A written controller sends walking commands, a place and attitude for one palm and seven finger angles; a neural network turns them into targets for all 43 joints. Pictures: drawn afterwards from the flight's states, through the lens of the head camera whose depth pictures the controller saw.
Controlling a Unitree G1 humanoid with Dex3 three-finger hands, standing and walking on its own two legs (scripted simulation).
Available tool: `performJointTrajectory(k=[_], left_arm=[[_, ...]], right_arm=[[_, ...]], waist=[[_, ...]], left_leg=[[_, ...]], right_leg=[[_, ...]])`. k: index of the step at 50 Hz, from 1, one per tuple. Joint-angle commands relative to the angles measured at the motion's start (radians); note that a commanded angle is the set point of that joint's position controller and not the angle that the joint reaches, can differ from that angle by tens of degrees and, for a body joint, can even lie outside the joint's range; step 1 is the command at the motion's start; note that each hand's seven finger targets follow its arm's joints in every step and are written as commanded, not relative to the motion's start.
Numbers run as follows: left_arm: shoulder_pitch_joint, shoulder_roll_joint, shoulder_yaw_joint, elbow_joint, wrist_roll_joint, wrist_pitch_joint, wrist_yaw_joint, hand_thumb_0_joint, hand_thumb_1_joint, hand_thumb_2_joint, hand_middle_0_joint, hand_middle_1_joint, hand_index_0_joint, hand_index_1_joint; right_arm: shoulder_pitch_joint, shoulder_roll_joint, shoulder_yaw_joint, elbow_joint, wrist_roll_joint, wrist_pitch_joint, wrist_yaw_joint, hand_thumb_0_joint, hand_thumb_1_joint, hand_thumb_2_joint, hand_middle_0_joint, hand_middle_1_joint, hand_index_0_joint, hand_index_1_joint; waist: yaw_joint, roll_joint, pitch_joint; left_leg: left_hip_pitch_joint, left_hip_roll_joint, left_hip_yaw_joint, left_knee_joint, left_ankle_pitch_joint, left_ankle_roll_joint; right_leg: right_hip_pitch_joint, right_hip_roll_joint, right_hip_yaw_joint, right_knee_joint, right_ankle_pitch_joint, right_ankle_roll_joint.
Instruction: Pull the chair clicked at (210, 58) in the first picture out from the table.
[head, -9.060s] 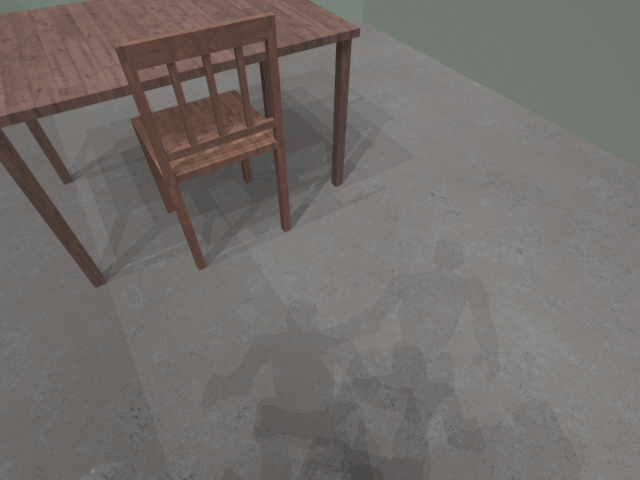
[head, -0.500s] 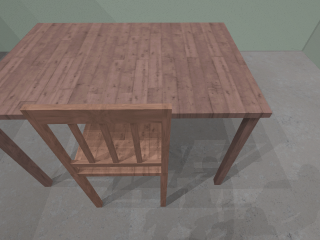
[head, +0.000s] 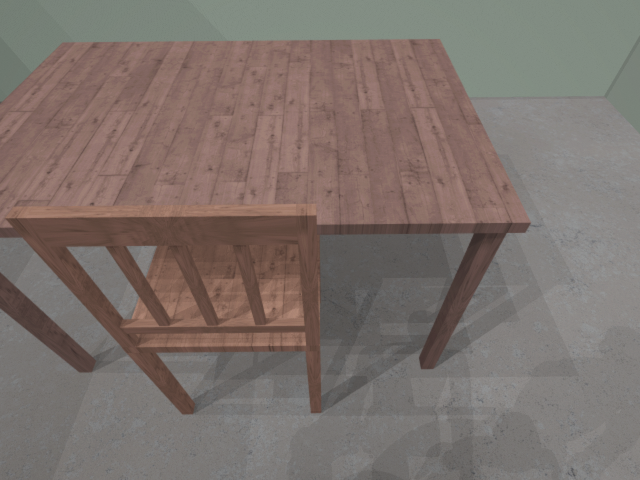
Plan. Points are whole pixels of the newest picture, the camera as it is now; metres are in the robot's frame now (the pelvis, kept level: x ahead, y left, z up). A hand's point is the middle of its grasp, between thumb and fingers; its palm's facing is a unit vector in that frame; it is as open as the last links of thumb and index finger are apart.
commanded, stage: shuffle to correct the standing spot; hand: left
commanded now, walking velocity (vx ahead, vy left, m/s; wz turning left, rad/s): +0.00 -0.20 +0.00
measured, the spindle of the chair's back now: (197, 287) +0.43 +0.24 -0.09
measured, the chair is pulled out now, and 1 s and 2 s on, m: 0.00 0.00 0.00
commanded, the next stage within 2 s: come to a stop and stand still in 0.14 s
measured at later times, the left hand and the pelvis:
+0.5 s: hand out of the picture +0.03 +0.13 -0.18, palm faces -0.02 -0.98 -0.21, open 7.4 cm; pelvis +0.00 -0.06 +0.00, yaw -3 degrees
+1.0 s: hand out of the picture +0.03 +0.10 -0.16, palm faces -0.03 -0.98 -0.21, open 7.3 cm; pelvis +0.01 -0.08 +0.01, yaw -1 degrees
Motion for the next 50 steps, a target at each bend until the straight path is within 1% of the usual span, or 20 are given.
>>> performJointTrajectory(k=[1, 3, 5, 9, 10, 11, 12, 14, 16, 21, 22, 23, 24, 27, 32, 46, 47, 48, 49, 50], left_arm=[[0.110, 0.139, 0.042, -0.047, 0.003, -0.009, 0.025, 0.000, 0.900, 0.900, -0.200, -0.300, -0.200, -0.300], [0.089, 0.136, 0.047, -0.070, 0.003, -0.006, 0.029, 0.000, 0.900, 0.900, -0.200, -0.300, -0.200, -0.300], [0.063, 0.141, 0.048, -0.093, 0.007, 0.001, 0.028, 0.000, 0.900, 0.900, -0.200, -0.300, -0.200, -0.300], [0.025, 0.126, 0.042, -0.116, -0.002, 0.015, 0.014, 0.000, 0.900, 0.900, -0.200, -0.300, -0.200, -0.300], [0.041, 0.096, 0.036, -0.125, -0.008, 0.014, 0.006, 0.000, 0.900, 0.900, -0.200, -0.300, -0.200, -0.300], [0.071, 0.079, 0.036, -0.134, -0.011, 0.014, -0.001, 0.000, 0.900, 0.900, -0.200, -0.300, -0.200, -0.300], [0.065, 0.125, 0.040, -0.139, 0.004, 0.024, 0.008, 0.000, 0.900, 0.900, -0.200, -0.300, -0.200, -0.300], [0.047, 0.109, 0.043, -0.121, 0.005, 0.021, 0.003, 0.000, 0.900, 0.900, -0.200, -0.300, -0.200, -0.300], [0.067, 0.076, 0.027, -0.103, -0.007, 0.017, -0.002, 0.000, 0.900, 0.900, -0.200, -0.300, -0.200, -0.300], [0.061, 0.045, -0.001, -0.066, -0.007, -0.016, 0.007, 0.000, 0.900, 0.900, -0.200, -0.300, -0.200, -0.300], [0.069, 0.076, -0.002, -0.056, -0.009, -0.025, 0.012, 0.000, 0.900, 0.900, -0.200, -0.300, -0.200, -0.300], [0.058, 0.112, -0.003, -0.052, -0.007, -0.035, 0.017, 0.000, 0.900, 0.900, -0.200, -0.300, -0.200, -0.300], [0.026, 0.145, -0.005, -0.056, -0.006, -0.038, 0.016, 0.000, 0.900, 0.900, -0.200, -0.300, -0.200, -0.300], [-0.026, 0.151, -0.007, -0.044, -0.011, -0.045, 0.014, 0.000, 0.900, 0.900, -0.200, -0.300, -0.200, -0.300], [0.004, 0.132, -0.007, -0.016, -0.019, -0.054, 0.020, 0.000, 0.900, 0.900, -0.200, -0.300, -0.200, -0.300], [-0.006, 0.119, -0.009, 0.002, -0.018, -0.051, 0.023, 0.000, 0.900, 0.900, -0.200, -0.300, -0.200, -0.300], [-0.031, 0.260, -0.017, -0.032, -0.017, -0.072, 0.022, 0.000, 0.900, 0.900, -0.200, -0.300, -0.200, -0.300], [0.000, 0.207, 0.005, -0.044, -0.018, -0.064, 0.026, 0.000, 0.900, 0.900, -0.200, -0.300, -0.200, -0.300], [-0.009, 0.218, 0.006, -0.053, -0.015, -0.068, 0.022, 0.000, 0.900, 0.900, -0.200, -0.300, -0.200, -0.300], [-0.010, 0.208, 0.007, -0.058, -0.012, -0.072, 0.022, 0.000, 0.900, 0.900, -0.200, -0.300, -0.200, -0.300]], right_arm=[[-0.003, -0.080, -0.018, -0.067, 0.013, -0.017, -0.016, 0.000, -0.900, -0.900, 0.200, 0.300, 0.200, 0.300], [-0.010, -0.069, -0.016, -0.068, 0.016, -0.022, -0.015, 0.000, -0.900, -0.900, 0.200, 0.300, 0.200, 0.300], [0.005, -0.056, -0.013, -0.060, 0.015, -0.023, -0.016, 0.000, -0.900, -0.900, 0.200, 0.300, 0.200, 0.300], [0.123, -0.081, -0.012, -0.020, 0.012, -0.028, -0.031, 0.000, -0.900, -0.900, 0.200, 0.300, 0.200, 0.300], [0.127, -0.136, -0.022, -0.023, 0.002, -0.033, -0.034, 0.000, -0.900, -0.900, 0.200, 0.300, 0.200, 0.300], [0.095, -0.202, -0.033, -0.052, -0.007, -0.027, -0.030, 0.000, -0.900, -0.900, 0.200, 0.300, 0.200, 0.300], [0.068, -0.203, -0.032, -0.075, -0.008, -0.027, -0.026, 0.000, -0.900, -0.900, 0.200, 0.300, 0.200, 0.300], [-0.049, -0.156, -0.015, -0.109, -0.011, -0.041, -0.023, 0.000, -0.900, -0.900, 0.200, 0.300, 0.200, 0.300], [-0.104, -0.143, -0.011, -0.133, -0.010, -0.046, -0.008, 0.000, -0.900, -0.900, 0.200, 0.300, 0.200, 0.300], [-0.043, -0.142, -0.019, -0.110, 0.000, -0.022, 0.013, 0.000, -0.900, -0.900, 0.200, 0.300, 0.200, 0.300], [-0.022, -0.120, -0.016, -0.105, 0.005, -0.022, 0.016, 0.000, -0.900, -0.900, 0.200, 0.300, 0.200, 0.300], [-0.010, -0.082, -0.012, -0.111, 0.013, -0.021, 0.017, 0.000, -0.900, -0.900, 0.200, 0.300, 0.200, 0.300], [0.005, -0.053, -0.004, -0.110, 0.015, -0.019, 0.023, 0.000, -0.900, -0.900, 0.200, 0.300, 0.200, 0.300], [0.023, -0.071, -0.006, -0.079, 0.012, -0.021, 0.022, 0.000, -0.900, -0.900, 0.200, 0.300, 0.200, 0.300], [0.030, -0.072, 0.006, -0.041, 0.014, -0.039, 0.018, 0.000, -0.900, -0.900, 0.200, 0.300, 0.200, 0.300], [0.072, -0.057, 0.016, -0.005, 0.016, -0.034, 0.019, 0.000, -0.900, -0.900, 0.200, 0.300, 0.200, 0.300], [-0.033, -0.149, -0.001, -0.098, -0.008, -0.028, 0.022, 0.000, -0.900, -0.900, 0.200, 0.300, 0.200, 0.300], [-0.013, -0.143, -0.027, -0.122, -0.003, -0.045, 0.021, 0.000, -0.900, -0.900, 0.200, 0.300, 0.200, 0.300], [-0.015, -0.126, -0.027, -0.130, -0.001, -0.042, 0.020, 0.000, -0.900, -0.900, 0.200, 0.300, 0.200, 0.300], [-0.006, -0.102, -0.026, -0.135, 0.002, -0.037, 0.019, 0.000, -0.900, -0.900, 0.200, 0.300, 0.200, 0.300]], waist=[[0.029, -0.226, 0.012], [0.023, -0.124, -0.031], [0.013, -0.096, -0.052], [-0.049, -0.071, -0.041], [-0.051, 0.059, -0.010], [-0.034, 0.236, 0.016], [-0.038, 0.216, 0.052], [0.023, 0.103, 0.079], [0.045, 0.136, 0.046], [0.027, 0.093, 0.037], [0.020, 0.022, 0.025], [0.002, -0.089, 0.027], [-0.017, -0.131, 0.023], [-0.026, -0.176, -0.010], [0.000, -0.041, -0.029], [0.001, -0.042, 0.028], [-0.009, 0.030, 0.120], [0.013, 0.089, 0.019], [-0.002, 0.061, -0.053], [-0.003, -0.054, -0.082]], left_leg=[[-0.230, -0.023, 0.020, 0.296, -0.166, 0.020], [-0.223, -0.017, 0.030, 0.299, -0.166, 0.020], [-0.167, -0.023, 0.052, 0.179, -0.107, 0.024], [0.132, 0.012, 0.046, -0.230, 0.203, 0.041], [0.183, 0.167, -0.124, -0.335, 0.210, 0.094], [0.126, 0.410, -0.359, -0.357, 0.327, 0.203], [0.024, 0.474, -0.385, -0.335, 0.425, 0.268], [-0.073, 0.354, -0.226, -0.289, 0.499, 0.230], [-0.098, 0.259, -0.079, -0.266, 0.483, 0.181], [-0.122, 0.162, -0.023, -0.142, 0.249, 0.099], [-0.118, 0.119, -0.009, -0.096, 0.207, 0.066], [-0.132, 0.063, 0.029, -0.058, 0.106, 0.027], [-0.085, 0.022, 0.059, -0.076, 0.018, 0.009], [0.030, 0.039, 0.054, -0.104, 0.161, 0.005], [0.052, 0.074, 0.044, -0.153, 0.366, 0.005], [0.030, 0.078, 0.050, -0.212, 0.252, 0.001], [-0.003, 0.034, -0.004, -0.200, 0.275, 0.019], [-0.043, 0.074, 0.016, -0.116, 0.183, 0.012], [-0.048, 0.044, 0.017, -0.066, 0.156, 0.014], [-0.061, 0.026, 0.022, -0.020, 0.128, 0.010]], right_leg=[[0.143, -0.285, 0.346, -0.284, 0.523, -0.177], [0.178, -0.275, 0.284, -0.238, 0.647, -0.214], [0.158, -0.250, 0.246, -0.223, 0.638, -0.195], [-0.022, -0.156, 0.172, -0.144, 0.379, -0.067], [-0.141, -0.082, 0.112, -0.005, 0.217, -0.010], [-0.262, -0.030, 0.005, 0.223, -0.168, 0.050], [-0.264, -0.058, 0.028, 0.422, -0.249, 0.056], [-0.239, -0.088, 0.039, 0.539, -0.185, 0.060], [-0.150, -0.106, -0.018, 0.453, -0.152, 0.067], [0.070, -0.103, -0.148, -0.097, 0.053, 0.090], [0.108, -0.121, -0.102, -0.192, 0.127, 0.083], [0.085, -0.212, 0.040, -0.223, 0.223, 0.052], [0.024, -0.271, 0.079, -0.243, 0.216, 0.024], [-0.009, -0.221, 0.042, -0.223, 0.234, 0.027], [0.092, -0.199, -0.007, -0.168, 0.472, 0.039], [0.068, -0.191, -0.010, -0.240, 0.275, 0.036], [0.012, -0.156, -0.026, -0.176, 0.214, 0.028], [0.009, -0.201, 0.003, -0.162, 0.072, 0.031], [0.016, -0.219, 0.044, -0.188, 0.083, 0.015], [0.017, -0.242, 0.074, -0.230, 0.042, 0.009]])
